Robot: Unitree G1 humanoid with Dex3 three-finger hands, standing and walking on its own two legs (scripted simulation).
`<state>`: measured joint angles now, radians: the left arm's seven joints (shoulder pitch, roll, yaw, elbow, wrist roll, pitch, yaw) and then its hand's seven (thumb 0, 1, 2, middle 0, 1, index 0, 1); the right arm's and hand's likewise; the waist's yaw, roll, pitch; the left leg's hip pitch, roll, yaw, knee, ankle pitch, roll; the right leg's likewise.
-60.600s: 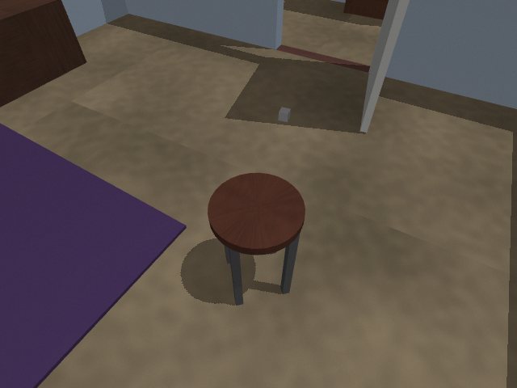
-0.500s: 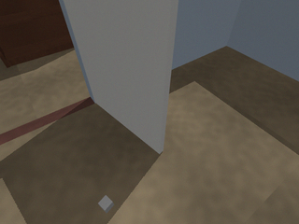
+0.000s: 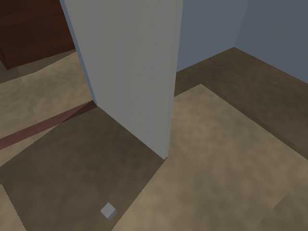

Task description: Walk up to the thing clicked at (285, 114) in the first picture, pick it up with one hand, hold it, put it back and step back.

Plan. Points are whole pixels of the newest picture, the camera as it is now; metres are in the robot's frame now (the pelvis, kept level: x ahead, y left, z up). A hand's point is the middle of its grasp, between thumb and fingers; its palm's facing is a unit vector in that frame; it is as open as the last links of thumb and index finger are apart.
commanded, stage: stand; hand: left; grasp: from above
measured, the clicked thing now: (108, 211) +0.39 +0.28 -0.75
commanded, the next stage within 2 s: step back in 0.76 s
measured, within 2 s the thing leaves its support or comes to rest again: neither
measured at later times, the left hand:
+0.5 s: hand out of the picture +0.07 +0.24 -0.16, palm faces +0.00 -0.94 -0.34, open 7.4 cm
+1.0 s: hand out of the picture +0.08 +0.29 -0.17, palm faces -0.01 -0.92 -0.39, open 7.4 cm
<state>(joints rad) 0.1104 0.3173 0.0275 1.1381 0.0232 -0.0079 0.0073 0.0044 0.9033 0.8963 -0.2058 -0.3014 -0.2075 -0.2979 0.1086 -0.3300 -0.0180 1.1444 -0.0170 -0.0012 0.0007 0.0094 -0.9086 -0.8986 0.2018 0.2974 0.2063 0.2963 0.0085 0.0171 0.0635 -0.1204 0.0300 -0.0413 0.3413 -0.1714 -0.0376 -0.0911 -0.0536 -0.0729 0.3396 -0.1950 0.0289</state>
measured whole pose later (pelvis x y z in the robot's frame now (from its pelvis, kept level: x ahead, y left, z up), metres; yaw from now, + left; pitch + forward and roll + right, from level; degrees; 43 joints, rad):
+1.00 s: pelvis -0.03 +0.02 -0.02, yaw +1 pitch -2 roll +0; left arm 0.05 0.37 0.07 0.98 0.03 0.04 0.01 0.01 0.90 0.90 -0.21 -0.30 -0.21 -0.30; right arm 0.12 -0.41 -0.07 0.96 0.01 0.05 0.02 0.01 -0.91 -0.90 0.20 0.30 0.21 0.30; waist -0.01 0.00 0.16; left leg -0.35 -0.03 -0.03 0.82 -0.42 0.05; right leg -0.29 -0.10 -0.06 0.59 -0.27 0.03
